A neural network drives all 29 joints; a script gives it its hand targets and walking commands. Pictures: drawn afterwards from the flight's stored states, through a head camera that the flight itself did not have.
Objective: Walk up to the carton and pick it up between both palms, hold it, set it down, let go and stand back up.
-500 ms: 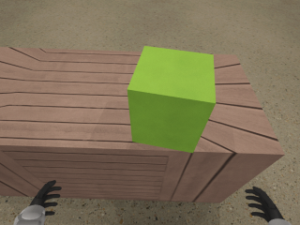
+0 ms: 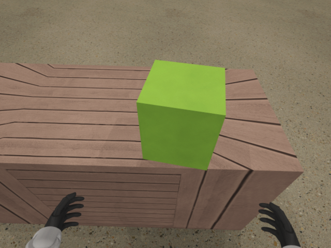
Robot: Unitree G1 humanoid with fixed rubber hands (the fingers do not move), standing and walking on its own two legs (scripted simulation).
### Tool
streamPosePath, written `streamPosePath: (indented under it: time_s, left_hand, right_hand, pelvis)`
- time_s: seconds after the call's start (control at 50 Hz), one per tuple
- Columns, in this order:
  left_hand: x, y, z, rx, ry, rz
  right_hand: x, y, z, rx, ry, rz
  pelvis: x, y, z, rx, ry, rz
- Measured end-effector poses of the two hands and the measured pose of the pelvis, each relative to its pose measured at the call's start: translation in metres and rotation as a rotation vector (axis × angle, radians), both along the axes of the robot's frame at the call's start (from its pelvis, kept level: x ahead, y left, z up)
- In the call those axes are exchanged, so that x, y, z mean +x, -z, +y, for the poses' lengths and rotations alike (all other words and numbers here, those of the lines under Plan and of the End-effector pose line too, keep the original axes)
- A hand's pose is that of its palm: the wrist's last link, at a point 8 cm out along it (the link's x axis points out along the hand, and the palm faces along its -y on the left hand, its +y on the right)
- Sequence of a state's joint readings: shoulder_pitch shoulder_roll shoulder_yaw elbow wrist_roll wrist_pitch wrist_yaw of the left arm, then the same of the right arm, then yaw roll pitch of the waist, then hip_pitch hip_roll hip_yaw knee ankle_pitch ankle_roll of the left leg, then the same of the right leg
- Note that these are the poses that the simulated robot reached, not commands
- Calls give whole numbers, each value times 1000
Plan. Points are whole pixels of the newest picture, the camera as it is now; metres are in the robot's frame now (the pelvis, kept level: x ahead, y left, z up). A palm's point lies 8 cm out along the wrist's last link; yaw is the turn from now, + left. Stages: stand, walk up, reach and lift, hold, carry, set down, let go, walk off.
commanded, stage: reach and lift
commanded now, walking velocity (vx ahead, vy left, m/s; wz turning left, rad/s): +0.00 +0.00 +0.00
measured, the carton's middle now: (181, 116) +0.48 -0.04 +0.03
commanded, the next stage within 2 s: none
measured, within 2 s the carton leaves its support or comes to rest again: neither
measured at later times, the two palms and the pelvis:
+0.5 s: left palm (56, 203) +0.22 +0.26 +0.01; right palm (262, 220) +0.19 -0.20 +0.00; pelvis +0.03 +0.01 +0.01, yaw +0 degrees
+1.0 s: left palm (71, 190) +0.24 +0.23 +0.04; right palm (257, 198) +0.22 -0.18 +0.04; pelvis +0.03 +0.01 +0.01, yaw +0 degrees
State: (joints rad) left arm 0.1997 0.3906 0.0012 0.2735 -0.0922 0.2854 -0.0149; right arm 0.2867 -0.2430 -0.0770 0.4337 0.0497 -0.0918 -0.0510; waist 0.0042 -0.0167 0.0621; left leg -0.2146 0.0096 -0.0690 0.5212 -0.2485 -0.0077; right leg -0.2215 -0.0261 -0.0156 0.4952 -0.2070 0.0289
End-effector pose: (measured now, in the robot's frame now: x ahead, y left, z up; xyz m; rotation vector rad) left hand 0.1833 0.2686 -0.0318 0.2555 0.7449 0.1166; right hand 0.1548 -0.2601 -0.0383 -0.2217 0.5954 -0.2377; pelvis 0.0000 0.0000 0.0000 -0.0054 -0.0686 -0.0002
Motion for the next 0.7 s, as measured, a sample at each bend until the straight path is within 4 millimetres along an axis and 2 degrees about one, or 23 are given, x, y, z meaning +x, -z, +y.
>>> streamPosePath:
  time_s: [0.14,0.32,0.46,0.7]
  left_hand:
    - [12,-12,-8,-43,12,-47]
    - [34,-32,-3,-92,28,-175]
    - [38,-40,-3,-124,53,-251]
    - [42,-59,-29,-208,129,-370]
  right_hand:
    - [19,-13,18,58,32,-57]
    - [28,-24,48,112,44,-93]
    - [30,-35,57,133,65,-154]
    - [41,-60,69,181,64,-287]
  pelvis:
    - [7,-2,-4,6,0,10]
    - [22,-5,4,-4,2,38]
    - [29,-6,11,-12,3,48]
    - [26,-7,11,-13,3,44]
